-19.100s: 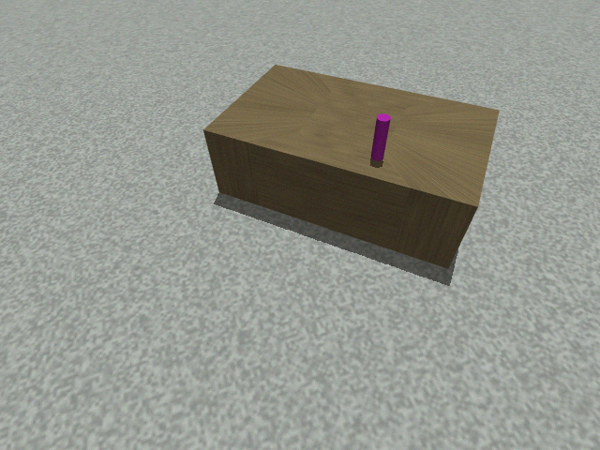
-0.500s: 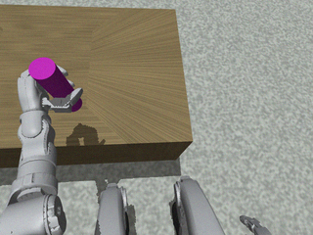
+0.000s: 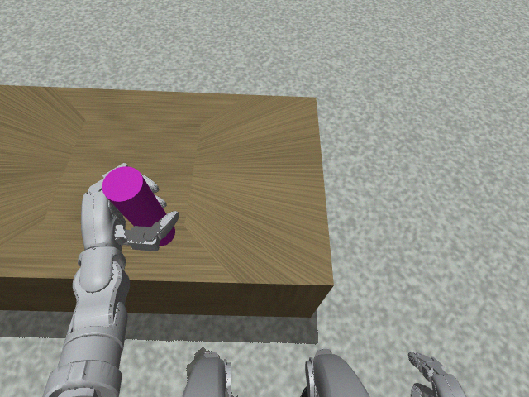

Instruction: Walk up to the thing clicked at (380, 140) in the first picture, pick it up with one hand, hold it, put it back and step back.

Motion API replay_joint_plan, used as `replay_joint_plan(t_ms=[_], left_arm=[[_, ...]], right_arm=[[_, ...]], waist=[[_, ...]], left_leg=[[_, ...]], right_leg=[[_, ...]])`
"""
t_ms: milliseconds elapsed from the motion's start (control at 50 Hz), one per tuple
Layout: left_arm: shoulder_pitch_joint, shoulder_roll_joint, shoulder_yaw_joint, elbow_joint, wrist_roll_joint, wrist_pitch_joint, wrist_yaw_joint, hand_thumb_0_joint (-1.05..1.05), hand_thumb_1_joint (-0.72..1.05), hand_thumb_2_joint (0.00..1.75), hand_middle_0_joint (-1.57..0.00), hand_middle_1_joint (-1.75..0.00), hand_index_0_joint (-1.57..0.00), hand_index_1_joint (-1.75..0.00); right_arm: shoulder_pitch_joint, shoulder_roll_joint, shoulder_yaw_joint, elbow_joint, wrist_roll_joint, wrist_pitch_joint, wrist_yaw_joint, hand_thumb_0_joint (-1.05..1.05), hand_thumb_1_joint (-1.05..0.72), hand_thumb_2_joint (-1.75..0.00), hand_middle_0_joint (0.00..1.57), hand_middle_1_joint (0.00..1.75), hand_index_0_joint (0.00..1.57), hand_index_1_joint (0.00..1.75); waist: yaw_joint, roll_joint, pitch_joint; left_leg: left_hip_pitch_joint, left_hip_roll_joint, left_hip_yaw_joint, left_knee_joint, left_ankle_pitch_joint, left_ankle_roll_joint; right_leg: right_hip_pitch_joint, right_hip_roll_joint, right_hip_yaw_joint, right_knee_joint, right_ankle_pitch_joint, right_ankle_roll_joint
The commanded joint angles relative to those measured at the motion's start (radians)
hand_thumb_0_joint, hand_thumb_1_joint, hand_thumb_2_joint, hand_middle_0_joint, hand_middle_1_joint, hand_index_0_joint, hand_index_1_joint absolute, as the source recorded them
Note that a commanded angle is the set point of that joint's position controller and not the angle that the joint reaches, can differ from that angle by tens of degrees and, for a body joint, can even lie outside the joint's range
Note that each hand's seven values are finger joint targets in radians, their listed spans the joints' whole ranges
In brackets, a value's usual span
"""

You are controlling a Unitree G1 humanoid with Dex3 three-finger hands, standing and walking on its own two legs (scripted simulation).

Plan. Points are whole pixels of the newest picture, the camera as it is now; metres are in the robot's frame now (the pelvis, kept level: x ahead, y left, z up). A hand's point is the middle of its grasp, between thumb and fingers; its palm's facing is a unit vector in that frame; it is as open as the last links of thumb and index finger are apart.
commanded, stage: lift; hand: left
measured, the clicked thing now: (145, 212) +0.39 +0.18 +0.04
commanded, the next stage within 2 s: hold in 0.72 s
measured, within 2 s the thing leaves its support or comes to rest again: neither
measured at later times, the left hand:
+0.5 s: hand (144, 204) +0.38 +0.17 +0.08, palm faces +0.13 -0.99 -0.04, open 7.7 cm
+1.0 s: hand (142, 196) +0.37 +0.16 +0.10, palm faces +0.14 -0.99 -0.03, open 7.7 cm
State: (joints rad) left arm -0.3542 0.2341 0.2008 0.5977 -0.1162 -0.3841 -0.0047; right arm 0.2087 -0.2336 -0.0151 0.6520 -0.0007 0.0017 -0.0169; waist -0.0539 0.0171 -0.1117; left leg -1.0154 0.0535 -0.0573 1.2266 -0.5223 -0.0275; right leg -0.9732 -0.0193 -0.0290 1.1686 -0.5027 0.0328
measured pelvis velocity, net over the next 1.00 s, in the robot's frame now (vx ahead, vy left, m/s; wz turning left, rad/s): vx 0.03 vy -0.01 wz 0.01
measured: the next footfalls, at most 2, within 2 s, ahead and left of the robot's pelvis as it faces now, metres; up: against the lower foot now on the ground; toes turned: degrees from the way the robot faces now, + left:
none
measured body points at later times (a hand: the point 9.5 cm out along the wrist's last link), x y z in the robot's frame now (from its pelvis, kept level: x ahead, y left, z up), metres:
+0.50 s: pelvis +0.02 +0.00 +0.04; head +0.09 +0.01 +0.48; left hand +0.36 +0.22 +0.08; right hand +0.14 -0.25 -0.08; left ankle +0.04 +0.13 -0.64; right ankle +0.03 -0.14 -0.64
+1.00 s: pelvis +0.03 -0.01 +0.05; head +0.09 +0.00 +0.50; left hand +0.36 +0.21 +0.10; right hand +0.16 -0.25 -0.06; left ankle +0.04 +0.13 -0.64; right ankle +0.03 -0.14 -0.64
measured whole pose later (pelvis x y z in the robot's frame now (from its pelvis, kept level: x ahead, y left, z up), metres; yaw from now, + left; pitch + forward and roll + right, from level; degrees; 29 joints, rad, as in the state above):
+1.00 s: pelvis +0.03 -0.01 +0.05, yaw +0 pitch +9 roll -1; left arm -0.16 0.18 0.14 0.44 -0.14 -0.35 0.00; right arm 0.23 -0.22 -0.02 0.65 0.01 0.01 -0.02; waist -0.03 0.02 -0.05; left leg -0.63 0.05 -0.03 0.93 -0.45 -0.03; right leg -0.61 -0.02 -0.02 0.89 -0.44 0.03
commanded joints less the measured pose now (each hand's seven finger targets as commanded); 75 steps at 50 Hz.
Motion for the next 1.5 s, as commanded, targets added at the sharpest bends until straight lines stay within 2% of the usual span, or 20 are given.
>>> replay_joint_plan(t_ms=[0,160,180,240,460,520,580,640,760,820,900,940,980,1060,1100,1140,1340,1380,1440,1480], left_arm=[[-0.310,0.122,0.020,-0.273,-0.020,-0.079,0.011,0.00,0.24,1.31,-1.40,-1.50,-1.42,-1.49],[-0.201,0.123,0.028,-0.266,-0.019,-0.072,0.021,0.00,0.25,1.33,-1.40,-1.51,-1.42,-1.50],[-0.260,0.090,-0.022,-0.373,-0.023,-0.083,0.018,0.00,0.27,1.33,-1.39,-1.50,-1.41,-1.50],[-0.199,0.105,0.008,-0.313,-0.028,-0.071,0.018,0.00,0.25,1.32,-1.39,-1.50,-1.41,-1.49],[-0.168,0.069,-0.033,-0.427,-0.033,-0.061,0.018,0.00,0.28,1.33,-1.37,-1.50,-1.40,-1.49],[-0.125,0.088,0.000,-0.395,-0.035,-0.056,0.022,0.00,0.27,1.32,-1.37,-1.49,-1.39,-1.49],[-0.154,0.065,-0.041,-0.457,-0.030,-0.058,0.017,0.00,0.27,1.33,-1.37,-1.50,-1.40,-1.50],[-0.081,0.090,0.007,-0.369,-0.030,-0.045,0.022,0.00,0.29,1.34,-1.37,-1.49,-1.39,-1.49],[-0.148,0.075,-0.022,-0.488,-0.034,-0.061,0.021,0.00,0.32,1.38,-1.39,-1.53,-1.41,-1.53],[-0.048,0.076,0.000,-0.371,-0.037,-0.041,0.016,0.00,0.27,1.30,-1.39,-1.51,-1.41,-1.50],[-0.127,0.071,-0.023,-0.454,-0.035,-0.050,0.012,0.00,0.24,1.27,-1.37,-1.49,-1.39,-1.48],[-0.027,0.074,0.007,-0.352,-0.040,-0.039,0.011,0.00,0.23,1.27,-1.38,-1.50,-1.41,-1.49],[-0.134,0.068,-0.027,-0.476,-0.041,-0.054,0.008,0.00,0.24,1.27,-1.38,-1.49,-1.40,-1.48],[-0.026,0.070,0.002,-0.378,-0.042,-0.040,0.006,0.00,0.23,1.27,-1.37,-1.49,-1.39,-1.48],[-0.137,0.059,-0.027,-0.510,-0.048,-0.056,0.007,0.00,0.25,1.28,-1.38,-1.50,-1.41,-1.49],[-0.050,0.094,0.014,-0.410,-0.036,-0.042,0.010,0.00,0.24,1.27,-1.37,-1.49,-1.39,-1.48],[-0.052,0.058,-0.024,-0.429,-0.044,-0.040,0.000,0.00,0.29,1.32,-1.40,-1.53,-1.42,-1.53],[-0.118,0.104,0.002,-0.483,-0.042,-0.047,0.001,0.00,0.30,1.32,-1.40,-1.53,-1.42,-1.52],[-0.037,0.034,-0.039,-0.391,-0.051,-0.032,-0.005,0.00,0.31,1.32,-1.40,-1.53,-1.42,-1.52],[-0.124,0.078,-0.019,-0.476,-0.046,-0.043,0.000,0.00,0.29,1.32,-1.40,-1.52,-1.41,-1.52]], right_arm=[[0.041,-0.139,-0.052,-0.094,-0.003,-0.035,-0.008,0.00,-0.92,-0.90,0.20,0.30,0.20,0.30],[0.042,-0.136,-0.053,-0.092,-0.001,-0.031,-0.009,0.00,-0.92,-0.90,0.20,0.30,0.20,0.30],[0.032,-0.125,-0.044,-0.110,-0.002,-0.033,-0.006,0.00,-0.92,-0.90,0.20,0.30,0.20,0.30],[0.035,-0.129,-0.049,-0.107,-0.001,-0.031,-0.010,0.00,-0.91,-0.90,0.20,0.30,0.20,0.30],[0.017,-0.113,-0.041,-0.132,0.005,-0.030,-0.012,0.00,-0.91,-0.90,0.20,0.30,0.20,0.30],[0.026,-0.111,-0.044,-0.115,0.004,-0.030,-0.012,0.00,-0.91,-0.90,0.20,0.30,0.20,0.30],[0.017,-0.115,-0.047,-0.126,0.004,-0.030,-0.010,0.00,-0.91,-0.90,0.20,0.30,0.20,0.30],[0.030,-0.124,-0.054,-0.112,0.002,-0.027,-0.013,0.00,-0.90,-0.90,0.20,0.30,0.20,0.30],[0.014,-0.109,-0.045,-0.126,0.002,-0.029,-0.010,0.00,-0.91,-0.90,0.20,0.30,0.20,0.30],[0.026,-0.124,-0.054,-0.108,0.003,-0.029,-0.013,0.00,-0.91,-0.90,0.20,0.30,0.20,0.30],[0.012,-0.116,-0.048,-0.125,0.002,-0.028,-0.008,0.00,-0.91,-0.90,0.20,0.30,0.20,0.30],[0.015,-0.124,-0.055,-0.113,0.005,-0.028,-0.007,0.00,-0.92,-0.90,0.20,0.30,0.20,0.30],[0.003,-0.114,-0.049,-0.129,0.003,-0.028,-0.005,0.00,-0.92,-0.90,0.20,0.30,0.20,0.30],[0.005,-0.115,-0.049,-0.122,0.004,-0.025,-0.006,0.00,-0.92,-0.90,0.20,0.30,0.20,0.30],[-0.001,-0.114,-0.048,-0.133,0.004,-0.030,-0.007,0.00,-0.92,-0.90,0.20,0.30,0.20,0.30],[0.007,-0.116,-0.048,-0.117,0.003,-0.026,-0.013,0.00,-0.92,-0.90,0.20,0.30,0.20,0.30],[-0.008,-0.113,-0.044,-0.130,0.008,-0.030,-0.010,0.00,-0.92,-0.90,0.20,0.30,0.20,0.30],[-0.012,-0.121,-0.049,-0.125,0.010,-0.032,-0.012,0.00,-0.91,-0.90,0.20,0.30,0.20,0.30],[-0.007,-0.112,-0.041,-0.121,0.007,-0.036,-0.011,0.00,-0.92,-0.90,0.20,0.30,0.20,0.30],[-0.004,-0.121,-0.048,-0.117,0.009,-0.038,-0.012,0.00,-0.92,-0.90,0.20,0.30,0.20,0.30]], waist=[[-0.011,0.056,-0.378],[0.005,0.031,-0.343],[0.003,0.059,-0.366],[0.006,0.018,-0.323],[0.014,0.023,-0.316],[0.020,0.012,-0.288],[0.010,0.036,-0.289],[0.016,-0.002,-0.266],[0.020,0.043,-0.313],[0.012,-0.013,-0.246],[0.018,0.026,-0.273],[0.023,-0.018,-0.223],[0.019,0.016,-0.262],[0.027,-0.010,-0.251],[0.017,-0.005,-0.260],[0.023,-0.007,-0.239],[0.021,-0.015,-0.208],[0.024,0.026,-0.208],[0.017,-0.014,-0.206],[0.024,0.023,-0.218]], left_leg=[[0.331,-0.027,0.016,-0.235,0.189,0.026],[0.373,-0.027,0.024,-0.283,0.246,0.024],[0.400,-0.026,0.022,-0.291,0.264,0.021],[0.392,-0.029,0.027,-0.306,0.261,0.025],[0.461,-0.032,0.038,-0.355,0.311,0.024],[0.459,-0.033,0.043,-0.359,0.331,0.026],[0.500,-0.032,0.043,-0.377,0.339,0.022],[0.489,-0.035,0.044,-0.383,0.338,0.026],[0.548,-0.036,0.050,-0.395,0.380,0.023],[0.527,-0.033,0.048,-0.402,0.390,0.026],[0.556,-0.035,0.046,-0.416,0.393,0.022],[0.532,-0.034,0.048,-0.424,0.378,0.024],[0.554,-0.037,0.053,-0.423,0.390,0.024],[0.556,-0.037,0.055,-0.429,0.392,0.027],[0.563,-0.039,0.057,-0.437,0.388,0.027],[0.558,-0.043,0.064,-0.441,0.370,0.029],[0.581,-0.038,0.054,-0.477,0.361,0.025],[0.596,-0.041,0.060,-0.483,0.355,0.023],[0.605,-0.036,0.055,-0.483,0.378,0.025],[0.620,-0.036,0.055,-0.491,0.380,0.021]], right_leg=[[0.211,0.033,-0.023,-0.194,0.220,-0.052],[0.288,0.034,-0.023,-0.235,0.270,-0.049],[0.294,0.033,-0.024,-0.233,0.284,-0.051],[0.330,0.034,-0.024,-0.265,0.283,-0.045],[0.420,0.030,-0.016,-0.315,0.335,-0.043],[0.442,0.029,-0.013,-0.329,0.356,-0.039],[0.435,0.031,-0.014,-0.334,0.360,-0.043],[0.462,0.030,-0.013,-0.354,0.364,-0.037],[0.495,0.028,-0.008,-0.361,0.403,-0.037],[0.492,0.032,-0.012,-0.372,0.415,-0.034],[0.506,0.029,-0.012,-0.381,0.409,-0.038],[0.511,0.030,-0.013,-0.389,0.397,-0.035],[0.525,0.027,-0.007,-0.396,0.421,-0.033],[0.539,0.028,-0.008,-0.408,0.419,-0.030],[0.555,0.027,-0.006,-0.410,0.428,-0.029],[0.559,0.022,-0.001,-0.424,0.412,-0.025],[0.568,0.029,-0.013,-0.440,0.390,-0.030],[0.555,0.027,-0.006,-0.445,0.386,-0.032],[0.567,0.030,-0.012,-0.449,0.402,-0.031],[0.568,0.028,-0.013,-0.445,0.400,-0.035]])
